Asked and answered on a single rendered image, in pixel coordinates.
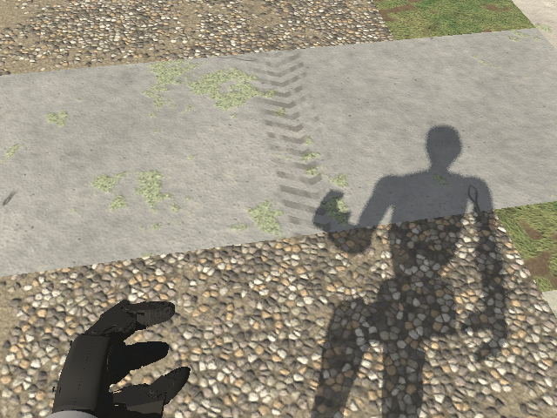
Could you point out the robot left hand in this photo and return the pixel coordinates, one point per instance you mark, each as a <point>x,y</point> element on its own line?
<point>99,358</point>

